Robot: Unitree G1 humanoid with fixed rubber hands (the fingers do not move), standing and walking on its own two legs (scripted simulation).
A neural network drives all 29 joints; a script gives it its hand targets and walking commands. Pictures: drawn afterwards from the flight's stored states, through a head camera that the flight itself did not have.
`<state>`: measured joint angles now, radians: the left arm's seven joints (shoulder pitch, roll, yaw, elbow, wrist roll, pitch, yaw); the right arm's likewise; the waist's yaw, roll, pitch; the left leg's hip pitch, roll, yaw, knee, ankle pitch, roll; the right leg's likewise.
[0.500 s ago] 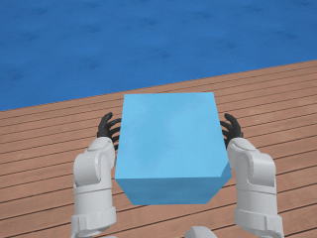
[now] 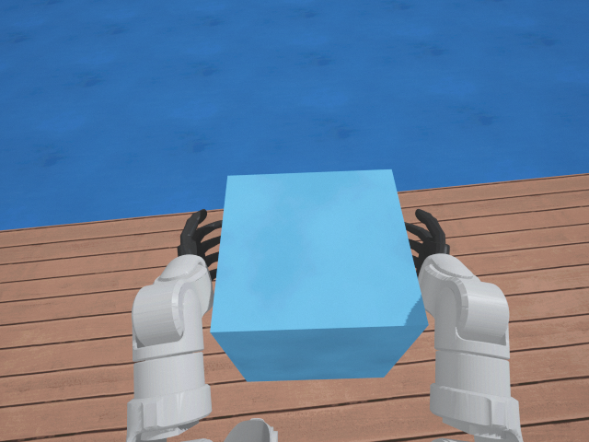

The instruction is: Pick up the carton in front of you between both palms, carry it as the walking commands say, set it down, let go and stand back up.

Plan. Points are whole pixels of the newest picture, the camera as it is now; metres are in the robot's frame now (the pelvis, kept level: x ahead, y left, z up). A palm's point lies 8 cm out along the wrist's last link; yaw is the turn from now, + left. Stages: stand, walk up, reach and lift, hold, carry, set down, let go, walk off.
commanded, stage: carry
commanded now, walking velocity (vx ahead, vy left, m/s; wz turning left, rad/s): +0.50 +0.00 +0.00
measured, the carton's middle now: (312, 285) +0.32 +0.01 +0.02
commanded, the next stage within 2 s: none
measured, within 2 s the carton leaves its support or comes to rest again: neither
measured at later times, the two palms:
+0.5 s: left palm (226, 150) +0.62 +0.19 +0.01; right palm (379, 156) +0.60 -0.11 +0.01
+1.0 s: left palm (223, 95) +0.76 +0.21 +0.05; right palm (363, 92) +0.77 -0.09 +0.05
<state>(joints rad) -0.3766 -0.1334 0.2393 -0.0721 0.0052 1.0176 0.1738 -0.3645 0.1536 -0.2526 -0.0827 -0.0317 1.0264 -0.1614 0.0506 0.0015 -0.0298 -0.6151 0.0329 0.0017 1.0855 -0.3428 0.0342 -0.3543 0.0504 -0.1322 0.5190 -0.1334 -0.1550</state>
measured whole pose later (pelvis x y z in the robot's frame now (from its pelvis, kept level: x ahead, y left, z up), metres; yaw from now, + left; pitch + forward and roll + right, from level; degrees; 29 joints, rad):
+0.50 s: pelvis +0.30 +0.06 -0.05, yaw -2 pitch +4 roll -1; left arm -0.39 -0.17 0.25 -0.06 0.04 1.01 0.17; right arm -0.35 0.14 -0.26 -0.08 -0.02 1.02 -0.16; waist -0.01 0.01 0.02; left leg -0.43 -0.07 0.14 0.57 -0.10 0.15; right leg -0.56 0.00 0.01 1.06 -0.45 -0.03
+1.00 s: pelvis +0.44 +0.06 -0.06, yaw +0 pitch +4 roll +0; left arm -0.41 -0.15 0.24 -0.09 0.05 1.04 0.16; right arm -0.41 0.12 -0.25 -0.06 -0.02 1.05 -0.15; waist 0.01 0.01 -0.08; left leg -0.35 -0.01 -0.02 0.55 -0.12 -0.02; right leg -0.35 0.00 -0.04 0.63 -0.22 -0.04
